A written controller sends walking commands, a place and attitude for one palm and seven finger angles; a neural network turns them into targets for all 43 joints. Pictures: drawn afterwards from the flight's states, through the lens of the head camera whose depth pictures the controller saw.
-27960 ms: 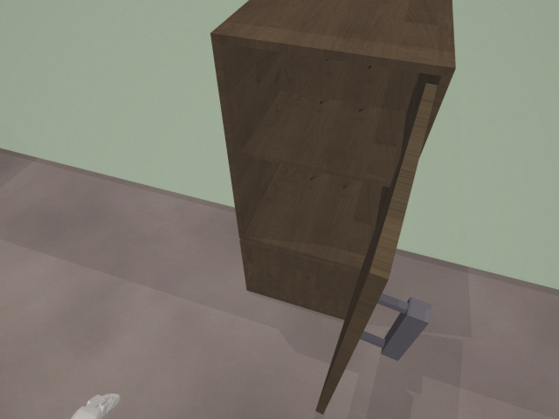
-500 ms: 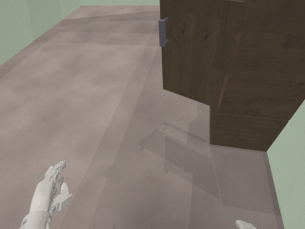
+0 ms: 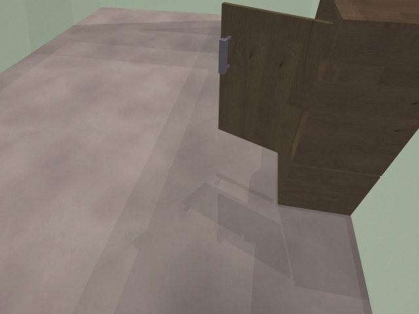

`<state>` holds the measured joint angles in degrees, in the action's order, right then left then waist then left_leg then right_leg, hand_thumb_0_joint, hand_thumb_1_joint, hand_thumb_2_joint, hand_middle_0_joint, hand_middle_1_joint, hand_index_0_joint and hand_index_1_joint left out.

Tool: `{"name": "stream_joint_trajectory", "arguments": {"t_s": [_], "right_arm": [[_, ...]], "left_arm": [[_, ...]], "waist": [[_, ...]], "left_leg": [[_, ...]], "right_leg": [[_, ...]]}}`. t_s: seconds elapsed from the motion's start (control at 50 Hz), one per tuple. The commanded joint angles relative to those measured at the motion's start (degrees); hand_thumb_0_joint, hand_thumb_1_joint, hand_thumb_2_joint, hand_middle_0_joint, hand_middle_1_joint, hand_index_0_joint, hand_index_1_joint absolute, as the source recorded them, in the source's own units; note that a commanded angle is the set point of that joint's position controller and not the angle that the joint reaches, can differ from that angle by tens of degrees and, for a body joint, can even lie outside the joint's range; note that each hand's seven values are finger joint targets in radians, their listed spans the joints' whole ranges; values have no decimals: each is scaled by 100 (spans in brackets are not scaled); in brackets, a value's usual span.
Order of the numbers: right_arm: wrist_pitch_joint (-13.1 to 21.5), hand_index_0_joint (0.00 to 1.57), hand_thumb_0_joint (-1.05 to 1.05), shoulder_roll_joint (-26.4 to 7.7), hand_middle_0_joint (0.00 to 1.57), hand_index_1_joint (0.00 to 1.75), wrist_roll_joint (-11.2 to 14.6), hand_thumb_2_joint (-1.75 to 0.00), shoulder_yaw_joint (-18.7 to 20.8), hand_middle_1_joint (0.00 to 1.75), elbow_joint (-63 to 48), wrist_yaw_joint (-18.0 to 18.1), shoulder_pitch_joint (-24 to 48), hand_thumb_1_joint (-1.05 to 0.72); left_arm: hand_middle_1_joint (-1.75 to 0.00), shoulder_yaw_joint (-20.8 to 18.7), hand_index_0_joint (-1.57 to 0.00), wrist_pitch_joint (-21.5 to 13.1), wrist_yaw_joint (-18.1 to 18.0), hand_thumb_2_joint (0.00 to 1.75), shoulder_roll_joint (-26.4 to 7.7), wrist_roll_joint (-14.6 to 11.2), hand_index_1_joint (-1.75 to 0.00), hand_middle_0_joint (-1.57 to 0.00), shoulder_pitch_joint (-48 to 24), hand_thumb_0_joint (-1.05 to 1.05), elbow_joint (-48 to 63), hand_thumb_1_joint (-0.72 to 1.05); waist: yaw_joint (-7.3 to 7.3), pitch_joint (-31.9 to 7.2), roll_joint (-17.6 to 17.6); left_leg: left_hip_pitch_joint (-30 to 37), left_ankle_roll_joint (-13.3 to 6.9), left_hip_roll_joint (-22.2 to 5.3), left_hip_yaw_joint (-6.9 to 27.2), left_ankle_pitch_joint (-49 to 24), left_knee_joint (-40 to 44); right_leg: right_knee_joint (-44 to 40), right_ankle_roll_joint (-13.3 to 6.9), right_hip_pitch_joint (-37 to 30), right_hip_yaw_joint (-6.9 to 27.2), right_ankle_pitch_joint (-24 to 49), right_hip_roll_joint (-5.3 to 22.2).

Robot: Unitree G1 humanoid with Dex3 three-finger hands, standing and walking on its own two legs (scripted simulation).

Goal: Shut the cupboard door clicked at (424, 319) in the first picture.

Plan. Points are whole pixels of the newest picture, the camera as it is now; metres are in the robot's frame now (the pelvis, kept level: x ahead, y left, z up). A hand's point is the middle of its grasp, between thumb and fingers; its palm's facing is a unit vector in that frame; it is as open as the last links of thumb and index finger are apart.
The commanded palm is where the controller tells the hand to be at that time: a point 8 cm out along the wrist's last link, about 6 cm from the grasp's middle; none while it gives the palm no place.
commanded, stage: let the arm hang, fingers relaxed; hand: left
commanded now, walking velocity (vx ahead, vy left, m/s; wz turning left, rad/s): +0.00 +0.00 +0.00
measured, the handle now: (225, 54) +1.02 -0.01 +0.03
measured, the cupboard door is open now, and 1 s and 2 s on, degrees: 69 69 69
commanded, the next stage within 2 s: look to check the result in 0.46 s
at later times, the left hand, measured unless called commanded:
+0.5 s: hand out of the picture -0.03 +0.16 -0.18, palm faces +0.01 -0.99 -0.13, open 7.4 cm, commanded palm none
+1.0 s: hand out of the picture -0.04 +0.17 -0.18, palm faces -0.01 -0.99 -0.16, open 7.4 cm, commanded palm none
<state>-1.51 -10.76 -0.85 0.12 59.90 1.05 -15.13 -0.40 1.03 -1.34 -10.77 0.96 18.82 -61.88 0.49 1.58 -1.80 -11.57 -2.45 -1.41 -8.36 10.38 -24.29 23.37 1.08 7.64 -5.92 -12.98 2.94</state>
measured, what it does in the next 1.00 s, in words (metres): stands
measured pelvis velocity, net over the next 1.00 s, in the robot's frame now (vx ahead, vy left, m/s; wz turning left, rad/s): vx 0.00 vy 0.01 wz -0.03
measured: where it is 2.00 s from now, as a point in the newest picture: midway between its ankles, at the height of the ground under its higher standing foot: outside the picture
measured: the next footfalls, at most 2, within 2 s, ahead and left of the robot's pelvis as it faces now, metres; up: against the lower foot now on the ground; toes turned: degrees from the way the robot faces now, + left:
none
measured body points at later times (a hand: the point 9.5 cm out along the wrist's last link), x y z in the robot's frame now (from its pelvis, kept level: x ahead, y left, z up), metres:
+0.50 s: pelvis +0.00 +0.01 +0.00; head -0.01 +0.02 +0.45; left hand -0.03 +0.21 -0.17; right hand -0.05 -0.18 -0.16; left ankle +0.04 +0.09 -0.74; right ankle +0.00 -0.13 -0.74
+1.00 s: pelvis +0.00 +0.01 +0.00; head +0.00 +0.01 +0.45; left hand -0.03 +0.22 -0.16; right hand -0.03 -0.20 -0.16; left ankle +0.04 +0.09 -0.74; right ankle +0.00 -0.13 -0.74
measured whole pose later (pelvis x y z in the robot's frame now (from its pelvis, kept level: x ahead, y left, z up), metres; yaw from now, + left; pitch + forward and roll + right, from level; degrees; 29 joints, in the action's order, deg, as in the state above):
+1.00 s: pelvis +0.00 +0.01 +0.00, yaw -2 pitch -2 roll +0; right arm -0.6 -6.9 -0.4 0.8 64.6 1.5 -18.0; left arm -0.1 -0.1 -2.3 -6.2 1.4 19.7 -66.3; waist 0.9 2.1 -0.2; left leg -11.4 -3.7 -0.5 -10.6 9.9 -23.0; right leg 23.7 2.2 9.0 -3.6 -12.3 3.8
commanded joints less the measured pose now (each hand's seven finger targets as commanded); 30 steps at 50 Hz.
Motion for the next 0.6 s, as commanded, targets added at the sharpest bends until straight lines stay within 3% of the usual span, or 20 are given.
{"name": "stream_joint_trajectory", "arguments": {"t_s": [0.0, 0.02, 0.16, 0.34, 0.58], "right_arm": [[114, 20, 0, -501, 20, 30, -6, -90, 80, 30, 24, 42, -365, -90], [119, 20, 0, -509, 20, 30, 7, -90, 83, 30, 74, 36, -398, -90], [138, 20, 0, -273, 20, 30, 14, -90, 57, 30, 359, 71, -609, -90], [138, 20, 0, -83, 20, 30, 12, -90, 81, 30, 479, 102, -857, -90], [141, 20, 0, -41, 20, 30, 12, -90, 131, 30, 462, 110, -913, -90]], "left_arm": [[-30, -50, -20, -100, -37, 90, -422, -26, -30, -20, 214, 0, 43, 90], [-30, -53, -20, -101, -46, 90, -445, -18, -30, -20, 251, 0, 3, 90], [-30, -32, -20, -101, -80, 90, -262, -25, -30, -20, 445, 0, -269, 90], [-30, -46, -20, -96, -118, 90, -58, -15, -30, -20, 580, 0, -388, 90], [-30, -52, -20, -108, -135, 90, 79, 10, -30, -20, 673, 0, -378, 90]], "waist": [[31, 335, 373], [14, 300, 224], [-6, 556, 202], [11, 604, 60], [28, 592, 137]], "left_leg": [[59, 77, -597, 804, 630, 850], [41, 75, -597, 803, 619, 868], [-58, 68, -567, 740, 608, 945], [-177, 56, -553, 785, 824, 997], [-176, 25, -598, 839, 985, 1009]], "right_leg": [[-635, -217, 559, 531, -295, 353], [-602, -215, 493, 521, -251, 354], [-576, -205, 525, 514, -169, 354], [-501, -202, 548, 496, -202, 307], [-423, -180, 697, 512, -188, 259]]}}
